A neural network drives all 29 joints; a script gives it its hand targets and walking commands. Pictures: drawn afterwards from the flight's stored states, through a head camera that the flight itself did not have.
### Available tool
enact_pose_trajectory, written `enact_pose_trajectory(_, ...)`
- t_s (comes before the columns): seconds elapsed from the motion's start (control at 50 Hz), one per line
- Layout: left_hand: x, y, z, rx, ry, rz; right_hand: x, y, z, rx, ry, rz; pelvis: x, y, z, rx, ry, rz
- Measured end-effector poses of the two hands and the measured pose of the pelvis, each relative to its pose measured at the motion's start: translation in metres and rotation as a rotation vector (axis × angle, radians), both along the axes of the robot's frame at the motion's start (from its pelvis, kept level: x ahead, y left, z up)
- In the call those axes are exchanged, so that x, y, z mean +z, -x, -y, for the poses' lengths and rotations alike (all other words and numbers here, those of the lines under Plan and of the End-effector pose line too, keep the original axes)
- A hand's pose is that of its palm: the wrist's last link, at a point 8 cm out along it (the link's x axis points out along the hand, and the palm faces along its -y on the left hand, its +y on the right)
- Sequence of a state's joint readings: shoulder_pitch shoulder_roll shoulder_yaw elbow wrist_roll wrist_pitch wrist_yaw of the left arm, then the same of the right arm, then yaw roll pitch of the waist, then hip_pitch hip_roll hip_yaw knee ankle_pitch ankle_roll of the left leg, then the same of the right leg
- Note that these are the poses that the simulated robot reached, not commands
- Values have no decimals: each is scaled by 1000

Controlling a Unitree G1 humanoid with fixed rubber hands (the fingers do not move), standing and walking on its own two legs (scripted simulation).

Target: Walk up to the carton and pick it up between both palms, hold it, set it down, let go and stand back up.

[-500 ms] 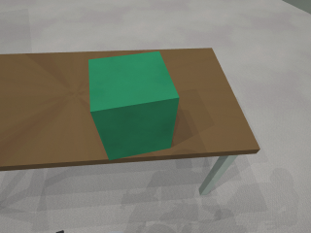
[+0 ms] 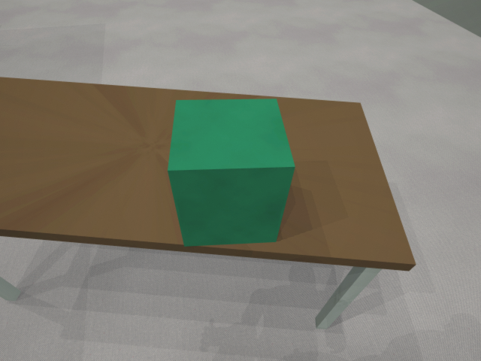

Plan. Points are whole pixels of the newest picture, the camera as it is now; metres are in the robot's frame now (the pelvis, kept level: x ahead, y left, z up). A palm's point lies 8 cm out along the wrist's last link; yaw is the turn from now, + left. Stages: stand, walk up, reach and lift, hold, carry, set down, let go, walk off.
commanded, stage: walk up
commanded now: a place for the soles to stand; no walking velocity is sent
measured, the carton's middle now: (228, 175) +0.49 +0.04 +0.00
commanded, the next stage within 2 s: none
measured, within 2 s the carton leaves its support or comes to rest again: neither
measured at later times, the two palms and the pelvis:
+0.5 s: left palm out of the picture +0.02 +0.28 -0.14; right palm out of the picture +0.06 -0.23 -0.12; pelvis +0.04 +0.02 -0.01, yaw +5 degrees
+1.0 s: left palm (95, 358) +0.15 +0.25 -0.11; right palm (380, 358) +0.17 -0.25 -0.12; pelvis +0.08 +0.00 +0.00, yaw +3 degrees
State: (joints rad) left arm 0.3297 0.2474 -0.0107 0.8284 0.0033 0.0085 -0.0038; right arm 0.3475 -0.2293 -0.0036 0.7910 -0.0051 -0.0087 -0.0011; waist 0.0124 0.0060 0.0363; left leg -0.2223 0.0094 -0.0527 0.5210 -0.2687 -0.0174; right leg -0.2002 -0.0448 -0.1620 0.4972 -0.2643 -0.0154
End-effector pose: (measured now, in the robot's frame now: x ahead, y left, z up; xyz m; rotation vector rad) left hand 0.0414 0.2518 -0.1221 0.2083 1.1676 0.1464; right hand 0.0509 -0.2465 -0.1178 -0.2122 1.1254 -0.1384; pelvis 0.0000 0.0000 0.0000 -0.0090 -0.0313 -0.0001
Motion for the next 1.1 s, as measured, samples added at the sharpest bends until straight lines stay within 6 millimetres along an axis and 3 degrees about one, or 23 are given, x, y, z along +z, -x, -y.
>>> enact_pose_trajectory(0.32, -3, 6, -6, 34, -16, -17, -5, 11, 4, 12, 27, -86, -2, -10, -2, 41, 7, -2)
enact_pose_trajectory(0.5, -18, 19, -26, 83, -2, -116, -3, -14, -14, 40, 42, -78, -8, -38, -19, 92, -3, -9)
enact_pose_trajectory(0.56, -14, 6, -24, 69, -3, -124, 1, -17, -14, 27, 56, -94, -4, -46, -17, 97, -4, -12)
enact_pose_trajectory(0.66, -3, -39, -13, 41, -8, -35, 2, -24, -5, 19, 57, -135, 1, -58, -9, 92, -7, -5)
enact_pose_trajectory(0.8, 0, -86, 5, 34, -34, 75, -21, -68, 16, 29, 30, -94, -13, -76, 5, 77, -1, 12)
enact_pose_trajectory(0.94, 10, -104, 4, 36, -29, 105, -14, -110, 7, 76, 8, 6, -8, -80, 4, 68, -14, 1)
enact_pose_trajectory(1.1, 12, -108, -4, 11, -28, 100, -1, -129, 2, 68, 1, 69, -4, -85, 1, 24, -20, -11)
